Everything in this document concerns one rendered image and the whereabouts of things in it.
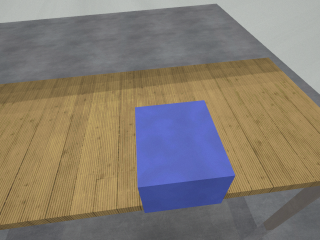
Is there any carton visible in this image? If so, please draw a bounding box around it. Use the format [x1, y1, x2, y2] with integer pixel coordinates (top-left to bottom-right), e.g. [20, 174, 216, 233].
[135, 100, 236, 213]

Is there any table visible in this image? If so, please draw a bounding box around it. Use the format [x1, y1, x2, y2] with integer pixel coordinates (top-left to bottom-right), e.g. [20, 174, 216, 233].
[0, 57, 320, 231]

